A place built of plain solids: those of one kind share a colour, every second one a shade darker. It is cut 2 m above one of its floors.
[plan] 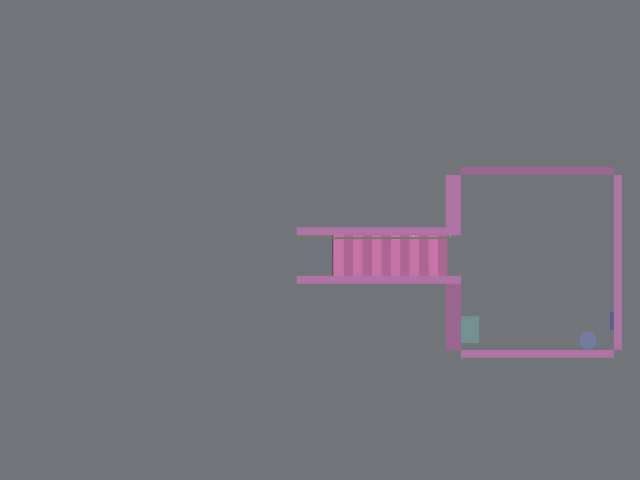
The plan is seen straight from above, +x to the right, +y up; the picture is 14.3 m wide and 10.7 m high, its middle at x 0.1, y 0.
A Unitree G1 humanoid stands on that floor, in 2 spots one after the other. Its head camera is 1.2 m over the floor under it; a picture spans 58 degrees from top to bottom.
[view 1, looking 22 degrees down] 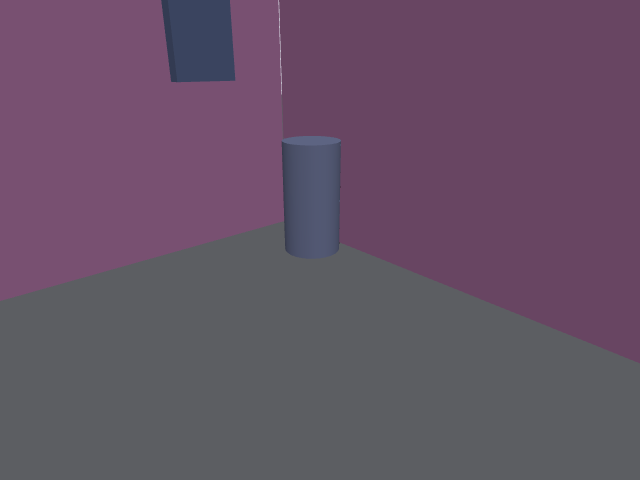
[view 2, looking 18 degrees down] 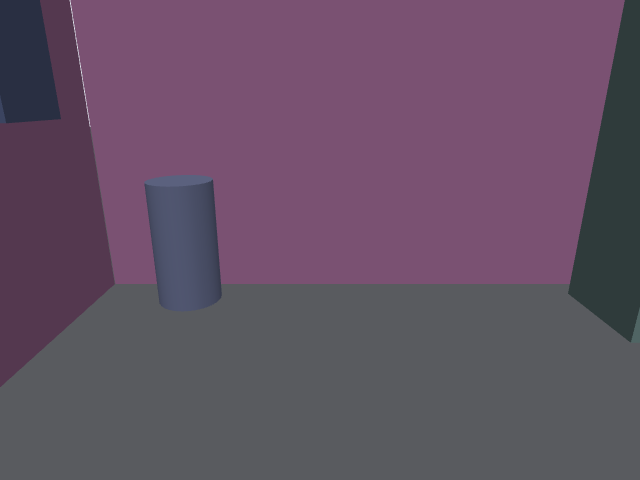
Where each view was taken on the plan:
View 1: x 3.94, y -0.39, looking -42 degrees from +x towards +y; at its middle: bin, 2.85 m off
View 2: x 5.25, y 0.27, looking -90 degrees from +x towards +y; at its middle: wall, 2.86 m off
